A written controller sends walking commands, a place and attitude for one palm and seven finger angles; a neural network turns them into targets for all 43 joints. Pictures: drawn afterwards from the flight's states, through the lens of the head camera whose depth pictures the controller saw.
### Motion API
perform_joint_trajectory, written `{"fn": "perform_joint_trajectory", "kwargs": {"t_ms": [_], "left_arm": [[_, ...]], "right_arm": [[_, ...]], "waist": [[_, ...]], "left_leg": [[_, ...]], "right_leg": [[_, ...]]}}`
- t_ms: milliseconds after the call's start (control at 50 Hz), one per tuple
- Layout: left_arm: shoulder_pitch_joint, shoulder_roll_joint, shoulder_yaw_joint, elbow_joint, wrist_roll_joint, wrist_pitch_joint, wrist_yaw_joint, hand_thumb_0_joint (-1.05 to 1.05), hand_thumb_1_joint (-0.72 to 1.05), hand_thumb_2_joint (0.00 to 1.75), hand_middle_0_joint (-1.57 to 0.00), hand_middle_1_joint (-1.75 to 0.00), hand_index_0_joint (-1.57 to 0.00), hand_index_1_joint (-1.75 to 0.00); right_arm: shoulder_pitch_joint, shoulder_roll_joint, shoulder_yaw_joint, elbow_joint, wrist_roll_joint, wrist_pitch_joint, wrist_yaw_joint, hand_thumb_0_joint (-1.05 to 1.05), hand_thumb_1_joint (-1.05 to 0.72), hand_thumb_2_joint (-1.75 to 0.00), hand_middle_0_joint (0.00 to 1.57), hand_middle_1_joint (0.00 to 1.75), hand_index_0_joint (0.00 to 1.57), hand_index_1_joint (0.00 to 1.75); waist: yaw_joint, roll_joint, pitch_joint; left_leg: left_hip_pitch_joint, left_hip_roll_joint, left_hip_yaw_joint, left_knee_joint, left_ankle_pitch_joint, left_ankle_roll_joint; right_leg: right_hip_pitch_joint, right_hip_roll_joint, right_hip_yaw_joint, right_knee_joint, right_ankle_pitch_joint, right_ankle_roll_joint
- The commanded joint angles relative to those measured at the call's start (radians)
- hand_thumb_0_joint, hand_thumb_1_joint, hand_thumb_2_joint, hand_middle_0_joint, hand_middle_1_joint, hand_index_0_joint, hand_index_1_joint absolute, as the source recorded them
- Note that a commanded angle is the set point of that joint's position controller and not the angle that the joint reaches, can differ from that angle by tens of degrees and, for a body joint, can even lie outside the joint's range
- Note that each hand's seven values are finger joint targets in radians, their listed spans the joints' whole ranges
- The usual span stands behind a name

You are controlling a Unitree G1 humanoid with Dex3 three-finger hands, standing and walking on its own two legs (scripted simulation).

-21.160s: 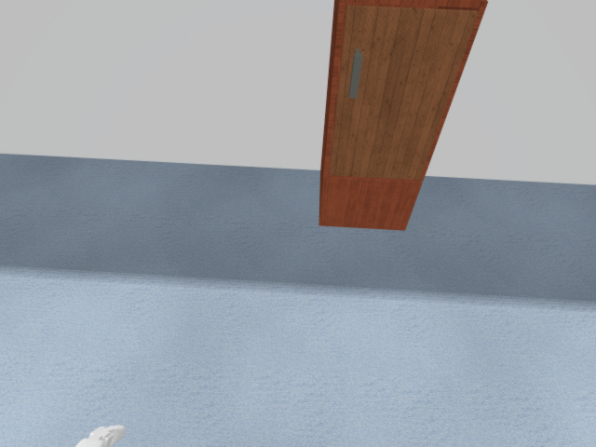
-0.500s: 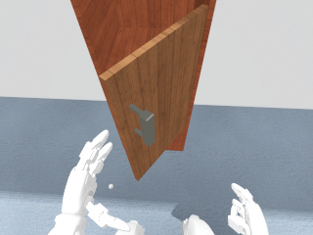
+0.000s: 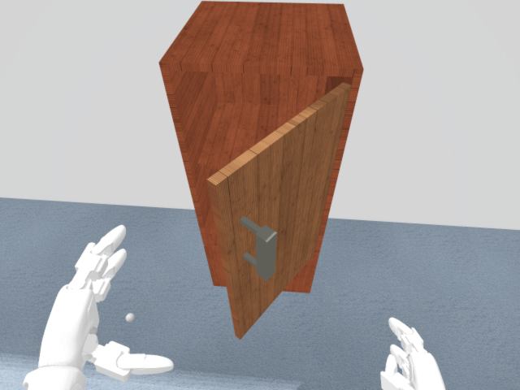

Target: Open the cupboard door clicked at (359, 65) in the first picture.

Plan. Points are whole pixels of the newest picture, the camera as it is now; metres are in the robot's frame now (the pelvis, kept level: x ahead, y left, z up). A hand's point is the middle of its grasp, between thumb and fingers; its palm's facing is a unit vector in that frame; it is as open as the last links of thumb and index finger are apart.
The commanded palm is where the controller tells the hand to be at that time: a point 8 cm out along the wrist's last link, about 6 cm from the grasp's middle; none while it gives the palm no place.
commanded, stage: draw the hand back to the body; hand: left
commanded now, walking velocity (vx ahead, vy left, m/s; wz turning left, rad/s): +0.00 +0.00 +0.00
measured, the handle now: (256, 248) +0.35 +0.04 +0.01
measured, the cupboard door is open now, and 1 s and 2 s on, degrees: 54 54 54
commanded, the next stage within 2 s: step back with the hand held close in 0.94 s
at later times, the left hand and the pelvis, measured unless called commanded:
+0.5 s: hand (34, 268) +0.20 +0.26 +0.19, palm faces +0.41 -0.81 -0.43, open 9.8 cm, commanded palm +0.15 +0.30 +0.20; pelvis +0.01 +0.01 +0.04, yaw -1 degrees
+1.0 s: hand (34, 268) +0.19 +0.25 +0.20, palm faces +0.45 -0.79 -0.43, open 7.4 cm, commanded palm +0.14 +0.29 +0.21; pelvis +0.00 -0.01 +0.04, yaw -1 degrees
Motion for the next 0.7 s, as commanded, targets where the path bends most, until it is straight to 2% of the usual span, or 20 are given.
{"fn": "perform_joint_trajectory", "kwargs": {"t_ms": [0, 40, 100, 120, 140, 200, 280, 340, 440, 520, 540, 580, 620, 640, 680], "left_arm": [[-0.039, 0.09, 0.067, -0.212, 0.041, -0.02, 0.072, 0.0, -0.05, 0.5, -0.17, -0.3, -0.17, -0.3], [-0.06, 0.112, 0.095, -0.216, 0.045, -0.019, 0.085, 0.0, 0.02, 0.52, -0.17, -0.3, -0.17, -0.3], [-0.072, 0.141, 0.149, -0.202, 0.047, -0.023, 0.1, 0.0, 0.13, 0.57, -0.17, -0.3, -0.17, -0.3], [-0.084, 0.162, 0.172, -0.196, 0.048, -0.022, 0.105, 0.0, 0.17, 0.58, -0.17, -0.3, -0.17, -0.3], [-0.09, 0.153, 0.172, -0.216, 0.048, -0.027, 0.106, 0.0, 0.2, 0.6, -0.18, -0.3, -0.18, -0.3], [-0.106, 0.16, 0.196, -0.222, 0.048, -0.035, 0.11, 0.0, 0.31, 0.64, -0.18, -0.3, -0.18, -0.3], [-0.14, 0.171, 0.232, -0.204, 0.046, -0.04, 0.108, 0.0, 0.44, 0.7, -0.18, -0.3, -0.18, -0.3], [-0.156, 0.192, 0.275, -0.204, 0.044, -0.05, 0.108, 0.0, 0.55, 0.75, -0.19, -0.3, -0.19, -0.3], [-0.17, 0.233, 0.36, -0.182, 0.034, -0.063, 0.107, 0.0, 0.73, 0.82, -0.19, -0.3, -0.19, -0.3], [-0.211, 0.268, 0.421, -0.184, 0.029, -0.074, 0.107, 0.0, 0.87, 0.88, -0.2, -0.3, -0.2, -0.3], [-0.22, 0.271, 0.428, -0.186, 0.026, -0.076, 0.107, 0.0, 0.9, 0.9, -0.2, -0.3, -0.2, -0.3], [-0.199, 0.212, 0.374, -0.146, 0.026, -0.073, 0.097, 0.0, 0.9, 0.9, -0.2, -0.3, -0.2, -0.3], [-0.2, 0.192, 0.351, -0.118, 0.025, -0.069, 0.09, 0.0, 0.9, 0.9, -0.2, -0.3, -0.2, -0.3], [-0.193, 0.187, 0.342, -0.113, 0.024, -0.067, 0.088, 0.0, 0.9, 0.9, -0.2, -0.3, -0.2, -0.3], [-0.207, 0.214, 0.361, -0.136, 0.026, -0.071, 0.091, 0.0, 0.9, 0.9, -0.2, -0.3, -0.2, -0.3]], "right_arm": [[-0.086, -0.091, -0.032, -0.132, -0.008, -0.051, -0.01, 0.0, -0.9, -0.9, 0.2, 0.3, 0.2, 0.3], [-0.105, -0.092, -0.028, -0.119, -0.011, -0.056, -0.014, 0.0, -0.9, -0.9, 0.2, 0.3, 0.2, 0.3], [-0.123, -0.09, -0.024, -0.096, -0.015, -0.06, -0.017, 0.0, -0.9, -0.9, 0.2, 0.3, 0.2, 0.3], [-0.135, -0.093, -0.023, -0.087, -0.014, -0.062, -0.019, 0.0, -0.9, -0.9, 0.2, 0.3, 0.2, 0.3], [-0.135, -0.089, -0.022, -0.082, -0.015, -0.066, -0.019, 0.0, -0.9, -0.9, 0.2, 0.3, 0.2, 0.3], [-0.142, -0.088, -0.021, -0.055, -0.019, -0.077, -0.012, 0.0, -0.9, -0.9, 0.2, 0.3, 0.2, 0.3], [-0.16, -0.094, -0.024, -0.026, -0.022, -0.082, -0.004, 0.0, -0.9, -0.9, 0.2, 0.3, 0.2, 0.3], [-0.171, -0.096, -0.027, -0.011, -0.026, -0.085, 0.001, 0.0, -0.9, -0.9, 0.2, 0.3, 0.2, 0.3], [-0.186, -0.095, -0.036, 0.007, -0.027, -0.072, 0.005, 0.0, -0.9, -0.9, 0.2, 0.3, 0.2, 0.3], [-0.197, -0.098, -0.043, 0.022, -0.029, -0.066, 0.006, 0.0, -0.9, -0.9, 0.2, 0.3, 0.2, 0.3], [-0.199, -0.097, -0.045, 0.023, -0.028, -0.064, 0.006, 0.0, -0.9, -0.9, 0.2, 0.3, 0.2, 0.3], [-0.197, -0.098, -0.049, 0.028, -0.027, -0.058, 0.012, 0.0, -0.9, -0.9, 0.2, 0.3, 0.2, 0.3], [-0.2, -0.105, -0.053, 0.034, -0.028, -0.055, 0.014, 0.0, -0.9, -0.9, 0.2, 0.3, 0.2, 0.3], [-0.2, -0.107, -0.056, 0.034, -0.024, -0.051, 0.015, 0.0, -0.9, -0.9, 0.2, 0.3, 0.2, 0.3], [-0.205, -0.108, -0.058, 0.03, -0.027, -0.048, 0.014, 0.0, -0.9, -0.9, 0.2, 0.3, 0.2, 0.3]], "waist": [[-0.003, -0.013, -0.008], [0.003, -0.007, -0.006], [0.016, -0.03, -0.001], [0.021, -0.018, 0.003], [0.02, 0.009, -0.004], [0.024, 0.027, 0.004], [0.025, 0.025, 0.052], [0.034, 0.042, 0.06], [0.045, 0.019, 0.068], [0.049, 0.057, 0.059], [0.048, 0.05, 0.063], [0.039, 0.02, 0.085], [0.036, 0.003, 0.102], [0.032, 0.001, 0.112], [0.039, -0.017, 0.077]], "left_leg": [[0.023, 0.019, -0.023, -0.236, 0.399, -0.012], [0.058, 0.018, -0.017, -0.269, 0.397, -0.011], [0.097, 0.02, -0.016, -0.321, 0.396, -0.014], [0.113, 0.02, -0.017, -0.337, 0.404, -0.016], [0.137, 0.02, -0.014, -0.35, 0.434, -0.019], [0.184, 0.026, -0.02, -0.387, 0.51, -0.034], [0.216, 0.03, -0.016, -0.431, 0.528, -0.039], [0.235, 0.033, -0.018, -0.46, 0.56, -0.046], [0.256, 0.031, -0.007, -0.49, 0.562, -0.047], [0.279, 0.028, 0.001, -0.5, 0.577, -0.045], [0.284, 0.029, 0.005, -0.502, 0.572, -0.041], [0.294, 0.031, 0.012, -0.507, 0.56, -0.031], [0.293, 0.031, 0.012, -0.513, 0.528, -0.023], [0.294, 0.033, 0.013, -0.517, 0.517, -0.019], [0.3, 0.026, 0.012, -0.519, 0.498, -0.012]], "right_leg": [[0.221, 0.006, 0.025, -0.173, 0.213, -0.016], [0.264, 0.004, 0.028, -0.201, 0.218, -0.016], [0.322, 0.005, 0.024, -0.24, 0.218, -0.016], [0.34, 0.006, 0.025, -0.253, 0.223, -0.019], [0.357, 0.003, 0.025, -0.261, 0.24, -0.018], [0.394, 0.007, 0.021, -0.293, 0.271, -0.018], [0.42, 0.013, 0.019, -0.337, 0.282, -0.018], [0.455, 0.014, 0.018, -0.356, 0.299, -0.021], [0.496, 0.017, 0.023, -0.387, 0.325, -0.022], [0.517, 0.016, 0.033, -0.412, 0.348, -0.024], [0.517, 0.016, 0.035, -0.415, 0.352, -0.021], [0.498, 0.018, 0.034, -0.427, 0.342, -0.017], [0.492, 0.016, 0.035, -0.442, 0.33, -0.016], [0.486, 0.017, 0.037, -0.442, 0.321, -0.014], [0.505, 0.019, 0.039, -0.443, 0.319, -0.014]]}}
